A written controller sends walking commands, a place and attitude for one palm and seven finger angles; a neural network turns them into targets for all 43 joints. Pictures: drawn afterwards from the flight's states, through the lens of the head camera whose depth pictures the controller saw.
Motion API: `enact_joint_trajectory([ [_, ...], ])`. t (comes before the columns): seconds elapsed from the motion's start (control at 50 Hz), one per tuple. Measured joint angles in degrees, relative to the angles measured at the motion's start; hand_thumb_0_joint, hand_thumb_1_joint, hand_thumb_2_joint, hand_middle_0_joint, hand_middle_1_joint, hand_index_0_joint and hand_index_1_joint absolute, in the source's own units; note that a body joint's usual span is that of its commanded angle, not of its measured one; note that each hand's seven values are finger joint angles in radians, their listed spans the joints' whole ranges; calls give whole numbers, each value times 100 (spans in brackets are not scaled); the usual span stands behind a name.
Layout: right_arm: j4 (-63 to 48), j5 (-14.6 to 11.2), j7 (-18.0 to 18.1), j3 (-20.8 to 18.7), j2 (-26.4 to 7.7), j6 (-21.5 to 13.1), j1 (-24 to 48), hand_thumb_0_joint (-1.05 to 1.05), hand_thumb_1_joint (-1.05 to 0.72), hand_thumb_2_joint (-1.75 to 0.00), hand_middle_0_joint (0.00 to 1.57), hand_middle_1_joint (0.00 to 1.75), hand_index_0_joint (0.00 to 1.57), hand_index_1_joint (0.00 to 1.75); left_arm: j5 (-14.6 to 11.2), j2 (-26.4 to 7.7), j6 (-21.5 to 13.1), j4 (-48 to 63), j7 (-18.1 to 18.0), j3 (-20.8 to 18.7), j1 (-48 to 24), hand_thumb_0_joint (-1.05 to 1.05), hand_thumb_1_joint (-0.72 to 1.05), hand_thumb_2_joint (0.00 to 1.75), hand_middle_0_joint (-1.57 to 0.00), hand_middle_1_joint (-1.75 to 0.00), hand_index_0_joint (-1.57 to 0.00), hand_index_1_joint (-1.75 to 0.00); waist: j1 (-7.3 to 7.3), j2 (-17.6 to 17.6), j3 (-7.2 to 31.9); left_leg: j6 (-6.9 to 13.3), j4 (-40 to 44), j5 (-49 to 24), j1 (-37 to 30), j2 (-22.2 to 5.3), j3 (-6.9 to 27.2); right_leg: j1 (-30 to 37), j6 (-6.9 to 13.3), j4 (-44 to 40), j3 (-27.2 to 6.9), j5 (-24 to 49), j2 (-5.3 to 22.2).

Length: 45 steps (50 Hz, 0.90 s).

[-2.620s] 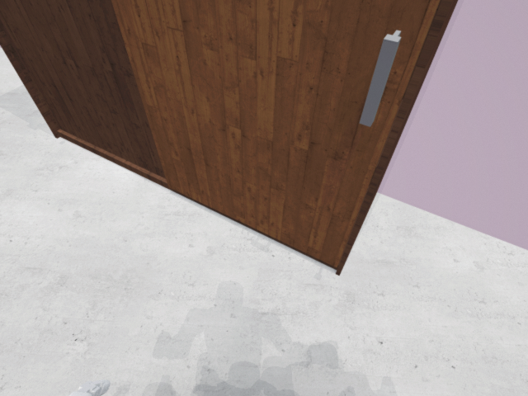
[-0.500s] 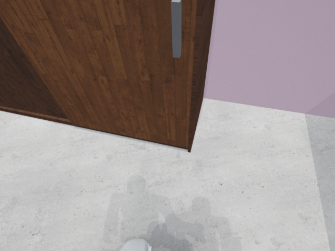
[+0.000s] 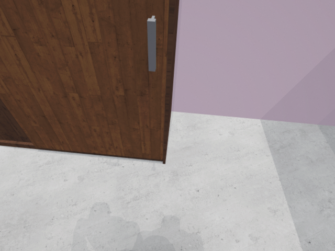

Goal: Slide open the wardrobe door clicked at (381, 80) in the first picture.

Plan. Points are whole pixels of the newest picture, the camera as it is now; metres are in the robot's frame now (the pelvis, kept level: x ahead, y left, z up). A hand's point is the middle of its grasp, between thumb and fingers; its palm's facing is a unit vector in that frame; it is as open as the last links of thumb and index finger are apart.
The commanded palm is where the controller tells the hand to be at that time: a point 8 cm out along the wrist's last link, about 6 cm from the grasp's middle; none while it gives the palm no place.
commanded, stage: take the last steps up to it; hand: right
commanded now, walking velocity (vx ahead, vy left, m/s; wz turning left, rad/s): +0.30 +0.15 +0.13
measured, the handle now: (152, 44) +0.81 +0.11 +0.12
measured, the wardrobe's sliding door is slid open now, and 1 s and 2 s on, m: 0.00 0.00 0.00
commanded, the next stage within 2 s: come to a stop and stand still in 0.90 s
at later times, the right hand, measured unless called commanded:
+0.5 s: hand out of the picture +0.18 -0.16 -0.18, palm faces -0.09 +0.98 -0.16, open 7.4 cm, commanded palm none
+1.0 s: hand (192, 203) +0.32 -0.07 -0.20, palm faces -0.05 +0.99 -0.11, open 7.3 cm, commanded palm none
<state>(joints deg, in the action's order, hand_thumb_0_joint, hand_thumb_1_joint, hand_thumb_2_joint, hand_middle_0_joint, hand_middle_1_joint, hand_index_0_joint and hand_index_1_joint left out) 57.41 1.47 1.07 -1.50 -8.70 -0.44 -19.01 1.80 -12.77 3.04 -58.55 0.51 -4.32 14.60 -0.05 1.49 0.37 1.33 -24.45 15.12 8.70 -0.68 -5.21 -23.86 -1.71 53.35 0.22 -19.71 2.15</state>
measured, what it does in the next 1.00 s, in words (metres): walks ahead: right foot, then left foot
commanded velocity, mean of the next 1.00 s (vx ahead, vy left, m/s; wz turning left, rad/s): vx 0.24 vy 0.14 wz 0.04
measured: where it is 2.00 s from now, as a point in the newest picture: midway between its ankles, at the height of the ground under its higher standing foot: outside the picture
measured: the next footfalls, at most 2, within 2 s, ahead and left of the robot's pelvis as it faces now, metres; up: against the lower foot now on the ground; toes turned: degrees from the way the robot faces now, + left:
right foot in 0.14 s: +0.04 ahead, -0.14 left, +0.00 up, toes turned -6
left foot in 0.58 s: +0.27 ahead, +0.20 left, +0.00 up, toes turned +12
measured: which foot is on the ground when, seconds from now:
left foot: down 0.00-0.14, up 0.16-0.56, down 0.58-0.92, up 0.94-1.00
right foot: up 0.00-0.12, down 0.14-0.58, up 0.60-0.88, down 0.90-1.00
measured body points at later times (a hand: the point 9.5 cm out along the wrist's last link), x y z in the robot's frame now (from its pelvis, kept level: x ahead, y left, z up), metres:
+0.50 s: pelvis +0.11 +0.03 -0.01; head +0.14 +0.02 +0.44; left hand -0.02 +0.22 -0.15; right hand +0.19 -0.21 -0.16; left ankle +0.21 +0.18 -0.70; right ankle +0.00 -0.13 -0.74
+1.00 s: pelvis +0.29 +0.10 -0.01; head +0.29 +0.06 +0.44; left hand +0.35 +0.34 -0.14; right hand +0.33 -0.12 -0.19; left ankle +0.23 +0.20 -0.69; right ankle +0.32 +0.02 -0.74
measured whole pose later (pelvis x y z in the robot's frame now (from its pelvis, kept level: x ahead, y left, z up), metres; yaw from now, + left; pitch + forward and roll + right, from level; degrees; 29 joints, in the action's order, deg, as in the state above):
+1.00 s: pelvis +0.29 +0.10 -0.01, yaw +5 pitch -1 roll +2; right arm 61.3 1.8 -1.1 -3.2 -11.1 1.4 -15.9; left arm 2.2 -7.5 -3.0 -56.0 -1.1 -1.4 12.3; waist 0.9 -3.0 -0.1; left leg 1.3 -54.2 25.2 19.0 1.0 -5.6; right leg -17.7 2.8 36.3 9.9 -17.7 5.0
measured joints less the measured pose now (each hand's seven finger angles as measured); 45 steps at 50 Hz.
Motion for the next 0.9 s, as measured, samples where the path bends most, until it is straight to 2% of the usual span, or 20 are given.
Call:
enact_joint_trajectory([
  [0.08,250,28,-69,-14,32,-33,-293,0,-90,-90,20,30,20,30,-4,133,-93,-115,-10,62,20,0,91,90,-20,-30,-20,-30,-133,-158,74,-24,8,65,3,13,-14,546,51,-1095,269,-264,198],
  [0.12,400,6,-93,-39,38,-4,-436,0,-90,-90,20,30,20,30,-20,206,-221,-132,-44,116,25,0,91,90,-20,-30,-20,-30,-164,-221,75,-83,-194,204,71,27,-6,962,77,-1957,404,-36,217],
  [0.16,555,-20,-122,-82,3,70,-556,0,-90,-90,20,30,20,30,-14,343,-380,-174,-100,165,0,0,91,90,-20,-30,-20,-30,-165,-405,39,-91,-843,611,318,-45,79,1139,153,-2226,530,172,162],
  [0.2,707,31,-174,-104,-37,225,-612,0,-90,-90,20,30,20,30,7,479,-485,-178,-145,216,65,0,91,90,-20,-30,-20,-30,-109,-500,36,-81,-1980,1007,760,-38,141,1297,173,-2250,660,39,180],
  [0.26,776,74,-281,-173,-129,320,-492,0,-91,-90,20,30,20,30,10,593,-584,-237,-233,264,339,0,91,90,-20,-30,-20,-30,24,-495,6,-134,-3237,703,1423,-90,103,1645,140,-2675,680,104,233],
  [0.34,586,60,-339,-261,-258,291,-147,1,-91,-90,19,30,19,30,-13,665,-616,-465,-278,295,744,0,91,90,-20,-30,-20,-30,45,-464,-90,-260,-3671,67,2115,-304,157,2049,64,-3187,723,230,286],
  [0.4,436,46,-357,-298,-317,294,183,0,-91,-90,19,30,19,30,-11,677,-600,-626,-279,273,994,0,91,90,-20,-30,-20,-30,88,-423,-177,-313,-3365,-230,2412,-479,145,2290,-30,-3364,797,176,334],
  [0.46,310,20,-374,-312,-345,283,562,0,-91,-90,19,30,19,30,17,653,-568,-737,-258,226,1173,0,91,90,-20,-30,-20,-30,206,-345,-296,-299,-2526,-354,2408,-581,55,2485,-160,-3402,850,32,412],
  [0.54,153,-7,-390,-319,-368,147,1006,0,-91,-90,19,30,19,30,38,568,-502,-861,-208,142,1328,0,90,90,-20,-30,-20,-30,381,-170,-423,-144,-1358,-319,1943,-455,-119,2627,-415,-3085,858,-390,639],
  [0.56,98,-8,-393,-312,-392,49,1063,0,-91,-90,19,30,19,30,25,552,-482,-895,-188,125,1380,0,90,90,-20,-30,-20,-30,377,-148,-425,-84,-1032,-336,1701,-387,-171,2562,-433,-2747,837,-598,720],
  [0.58,55,1,-376,-322,-423,-75,1119,0,-91,-90,19,30,19,30,-5,548,-453,-929,-160,115,1403,0,90,90,-20,-30,-20,-30,351,-167,-419,2,-920,-504,1600,-368,-183,2311,-334,-2071,809,-811,798],
  [0.6,43,-16,-328,-330,-394,-169,1197,0,-91,-90,19,30,19,30,-44,503,-384,-944,-144,115,1308,0,90,90,-20,-30,-20,-30,319,-104,-491,46,-1185,-466,1650,-309,-223,1942,-185,-1114,575,-1013,841],
  [0.64,36,-47,-252,-299,-315,-221,1240,0,-91,-90,19,30,19,30,-90,405,-273,-885,-133,100,1053,1,90,90,-20,-30,-20,-30,296,-36,-546,90,-1369,-219,1534,-219,-293,1140,56,628,178,-1032,715],
  [0.66,49,-50,-213,-277,-274,-204,1216,0,-91,-90,19,30,19,30,-81,361,-248,-818,-128,85,911,1,90,90,-20,-30,-20,-30,282,-34,-526,107,-1281,-163,1410,-175,-310,781,123,1182,143,-892,660],
  [0.7,122,-31,-139,-220,-179,-157,1122,0,-91,-90,19,30,19,30,-42,278,-242,-613,-120,57,619,1,91,90,-20,-30,-20,-30,284,-27,-441,108,-940,-201,1113,-85,-349,215,165,1551,225,-586,616],
  [0.74,195,-27,-62,-195,-95,-121,991,-1,-92,-90,19,30,19,30,-21,227,-262,-360,-120,47,361,1,91,90,-20,-30,-20,-30,299,-20,-318,135,-599,-249,841,7,-398,-147,141,1264,362,-395,601],
  [0.8,228,-19,-26,-164,-131,-77,813,-1,-94,-90,20,30,20,30,-18,232,-289,-17,-106,66,37,0,91,90,-20,-30,-20,-30,256,-35,-172,177,-268,-223,514,151,-462,-344,99,385,552,-222,567],
  [0.86,259,-7,-64,-137,-170,-50,648,-1,-94,-90,20,30,20,30,-16,292,-358,191,-81,109,-210,0,91,90,-20,-30,-20,-30,161,-93,-101,179,-234,-39,278,271,-496,-166,91,-663,690,-43,497],
  [0.9,288,-23,-94,-137,-183,-18,515,-1,-93,-90,20,30,20,30,-10,331,-448,269,-78,154,-284,0,91,90,-20,-30,-20,-30,110,-134,-74,150,-459,226,186,324,-506,194,78,-1485,779,313,427],
])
